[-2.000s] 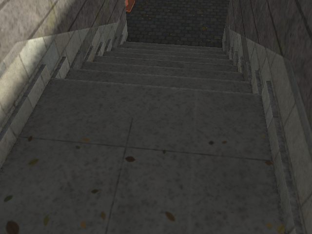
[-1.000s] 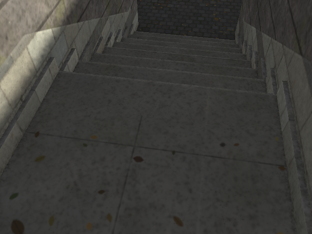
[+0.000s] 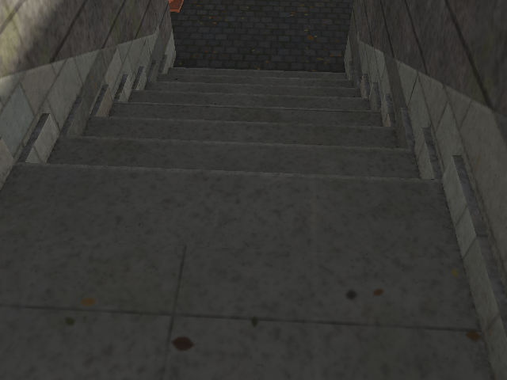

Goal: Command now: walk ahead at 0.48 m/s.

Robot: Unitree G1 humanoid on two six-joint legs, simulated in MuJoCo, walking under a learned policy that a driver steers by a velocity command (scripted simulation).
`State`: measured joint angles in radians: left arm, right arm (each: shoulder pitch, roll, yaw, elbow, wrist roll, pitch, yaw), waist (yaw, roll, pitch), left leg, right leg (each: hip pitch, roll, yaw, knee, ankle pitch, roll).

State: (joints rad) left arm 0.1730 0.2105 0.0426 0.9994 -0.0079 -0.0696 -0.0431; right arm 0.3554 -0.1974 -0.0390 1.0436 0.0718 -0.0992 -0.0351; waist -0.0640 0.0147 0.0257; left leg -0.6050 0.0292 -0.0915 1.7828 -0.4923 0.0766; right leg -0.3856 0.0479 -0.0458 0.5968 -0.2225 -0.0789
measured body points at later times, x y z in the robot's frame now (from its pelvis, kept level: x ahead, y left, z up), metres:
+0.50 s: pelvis +0.24 +0.09 +0.02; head +0.26 +0.11 +0.47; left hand +0.34 +0.35 -0.13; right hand +0.29 -0.17 -0.10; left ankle +0.27 +0.18 -0.72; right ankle +0.23 -0.08 -0.63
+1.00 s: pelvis +0.49 +0.00 +0.00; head +0.51 +0.00 +0.45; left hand +0.67 +0.20 -0.13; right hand +0.42 -0.24 -0.14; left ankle +0.41 +0.18 -0.63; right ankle +0.51 -0.08 -0.72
